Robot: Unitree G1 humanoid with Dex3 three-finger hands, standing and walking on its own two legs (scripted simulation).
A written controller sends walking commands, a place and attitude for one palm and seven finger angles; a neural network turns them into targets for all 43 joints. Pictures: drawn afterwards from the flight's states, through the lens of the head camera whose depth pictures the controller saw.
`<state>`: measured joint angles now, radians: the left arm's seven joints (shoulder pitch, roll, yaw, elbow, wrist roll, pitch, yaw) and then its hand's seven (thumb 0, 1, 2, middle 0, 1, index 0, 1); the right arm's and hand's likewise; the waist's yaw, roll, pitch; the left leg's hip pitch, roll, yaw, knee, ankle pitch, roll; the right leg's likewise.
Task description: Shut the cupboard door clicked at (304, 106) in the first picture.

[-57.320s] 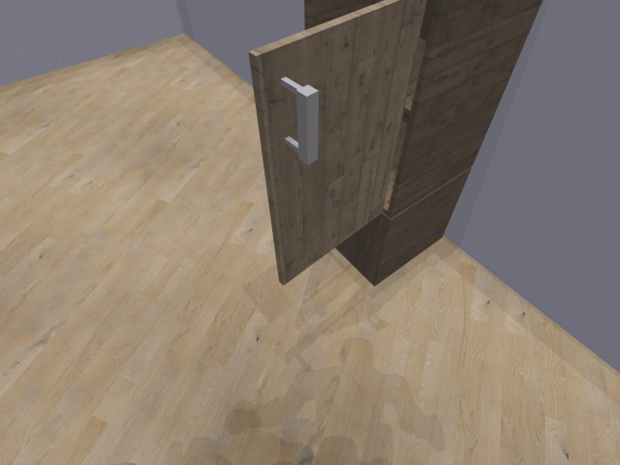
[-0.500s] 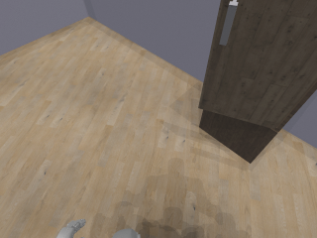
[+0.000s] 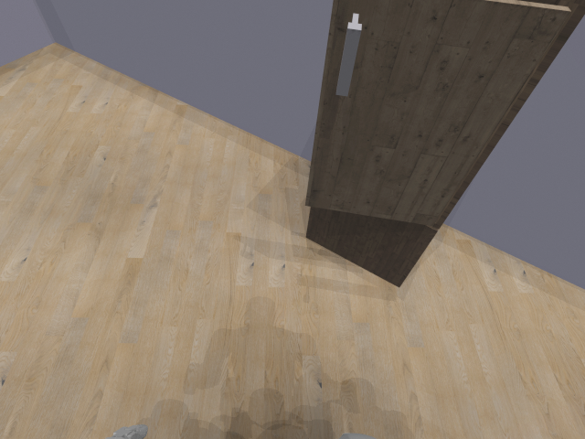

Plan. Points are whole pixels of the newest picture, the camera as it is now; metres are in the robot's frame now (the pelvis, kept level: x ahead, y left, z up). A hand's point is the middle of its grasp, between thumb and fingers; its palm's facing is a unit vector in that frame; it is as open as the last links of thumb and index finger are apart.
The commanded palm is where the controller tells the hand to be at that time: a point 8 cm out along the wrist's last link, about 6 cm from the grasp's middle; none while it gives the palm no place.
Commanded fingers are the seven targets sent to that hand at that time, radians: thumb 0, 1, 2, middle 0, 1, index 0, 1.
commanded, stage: take the last steps up to it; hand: left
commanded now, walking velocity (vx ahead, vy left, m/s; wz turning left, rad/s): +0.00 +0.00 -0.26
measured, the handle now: (348, 55) +0.72 -0.06 +0.14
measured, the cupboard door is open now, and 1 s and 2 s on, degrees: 22 22 22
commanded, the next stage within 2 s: come to a stop and stand still in 0.92 s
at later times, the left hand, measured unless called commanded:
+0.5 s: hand out of the picture +0.11 +0.17 -0.19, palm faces -0.13 -0.98 -0.14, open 7.3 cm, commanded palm none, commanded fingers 0.00 0.90 0.90 -0.20 -0.30 -0.20 -0.30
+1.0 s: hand (285, 324) +0.33 +0.02 -0.17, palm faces -0.17 -0.96 -0.20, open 7.2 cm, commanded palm none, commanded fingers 0.00 0.90 0.90 -0.20 -0.30 -0.20 -0.30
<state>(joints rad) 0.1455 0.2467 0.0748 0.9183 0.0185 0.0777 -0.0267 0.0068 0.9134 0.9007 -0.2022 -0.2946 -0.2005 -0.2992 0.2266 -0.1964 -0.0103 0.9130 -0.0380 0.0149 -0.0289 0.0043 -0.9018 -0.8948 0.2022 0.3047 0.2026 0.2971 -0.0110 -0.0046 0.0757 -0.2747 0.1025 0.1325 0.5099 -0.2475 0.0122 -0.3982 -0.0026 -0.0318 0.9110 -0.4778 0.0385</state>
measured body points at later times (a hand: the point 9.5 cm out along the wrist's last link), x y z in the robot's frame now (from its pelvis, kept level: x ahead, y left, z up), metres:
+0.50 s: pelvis +0.06 -0.01 -0.01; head +0.09 +0.01 +0.44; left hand +0.12 +0.22 -0.18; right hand +0.06 -0.27 -0.14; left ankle +0.08 +0.09 -0.74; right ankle -0.01 -0.13 -0.68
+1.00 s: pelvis +0.21 -0.13 +0.00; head +0.25 -0.15 +0.44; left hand +0.34 +0.08 -0.15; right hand +0.15 -0.37 -0.16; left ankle +0.19 +0.00 -0.67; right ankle +0.21 -0.23 -0.74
